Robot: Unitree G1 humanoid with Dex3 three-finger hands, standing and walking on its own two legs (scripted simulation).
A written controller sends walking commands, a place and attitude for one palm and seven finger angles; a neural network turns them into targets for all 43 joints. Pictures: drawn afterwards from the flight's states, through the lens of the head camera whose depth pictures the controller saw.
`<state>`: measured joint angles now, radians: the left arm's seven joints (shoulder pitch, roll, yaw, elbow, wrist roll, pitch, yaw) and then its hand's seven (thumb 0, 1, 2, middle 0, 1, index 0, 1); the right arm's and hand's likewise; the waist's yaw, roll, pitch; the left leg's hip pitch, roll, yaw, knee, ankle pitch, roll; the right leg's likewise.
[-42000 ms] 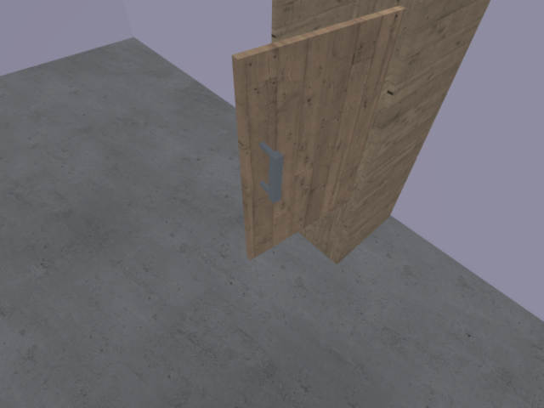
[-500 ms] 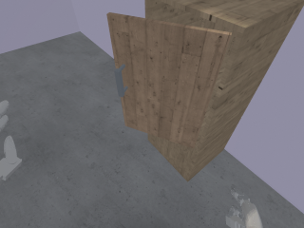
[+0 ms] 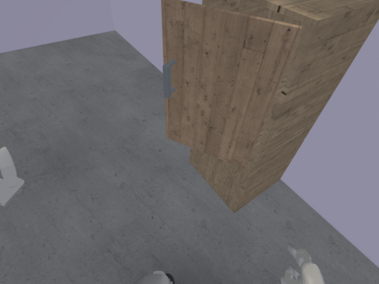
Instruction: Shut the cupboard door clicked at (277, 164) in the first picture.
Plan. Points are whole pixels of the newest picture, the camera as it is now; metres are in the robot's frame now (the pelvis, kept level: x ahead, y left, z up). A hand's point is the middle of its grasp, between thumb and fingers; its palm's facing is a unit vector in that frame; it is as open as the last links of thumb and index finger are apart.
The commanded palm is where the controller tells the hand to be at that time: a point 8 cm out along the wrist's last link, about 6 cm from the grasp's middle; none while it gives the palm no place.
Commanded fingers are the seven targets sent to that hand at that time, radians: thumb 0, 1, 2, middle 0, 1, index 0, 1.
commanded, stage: step back with the hand held close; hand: left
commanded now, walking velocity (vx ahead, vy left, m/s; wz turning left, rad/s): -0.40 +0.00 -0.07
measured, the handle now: (169, 79) +0.76 +0.11 +0.02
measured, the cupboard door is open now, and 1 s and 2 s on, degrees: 29 29 29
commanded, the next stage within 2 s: stop stepping back and stand still in 0.26 s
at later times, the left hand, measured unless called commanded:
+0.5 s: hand out of the picture +0.08 +0.29 +0.19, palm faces +0.39 -0.83 -0.39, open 7.4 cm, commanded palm +0.02 +0.33 +0.20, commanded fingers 0.00 0.90 0.90 -0.20 -0.30 -0.20 -0.30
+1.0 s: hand out of the picture +0.01 +0.28 +0.19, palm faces +0.33 -0.81 -0.48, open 7.4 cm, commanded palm -0.04 +0.33 +0.20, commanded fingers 0.00 0.90 0.90 -0.20 -0.30 -0.20 -0.30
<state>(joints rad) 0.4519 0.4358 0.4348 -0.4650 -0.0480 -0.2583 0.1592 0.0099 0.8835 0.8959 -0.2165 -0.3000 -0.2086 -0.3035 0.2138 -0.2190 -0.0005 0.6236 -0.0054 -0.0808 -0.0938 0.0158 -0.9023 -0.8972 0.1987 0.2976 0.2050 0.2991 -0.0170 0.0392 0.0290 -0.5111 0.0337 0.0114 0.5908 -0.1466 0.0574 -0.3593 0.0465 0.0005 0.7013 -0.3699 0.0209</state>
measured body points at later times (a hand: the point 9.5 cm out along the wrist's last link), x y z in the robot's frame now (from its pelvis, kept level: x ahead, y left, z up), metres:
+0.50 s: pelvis -0.14 +0.03 +0.01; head -0.13 +0.07 +0.46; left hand +0.05 +0.33 +0.21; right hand +0.04 -0.19 -0.05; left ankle +0.01 +0.12 -0.72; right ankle -0.19 -0.08 -0.69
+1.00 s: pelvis -0.21 +0.05 +0.01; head -0.23 +0.05 +0.46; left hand -0.01 +0.32 +0.21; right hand -0.12 -0.20 -0.09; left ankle -0.13 +0.15 -0.71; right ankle -0.21 -0.03 -0.72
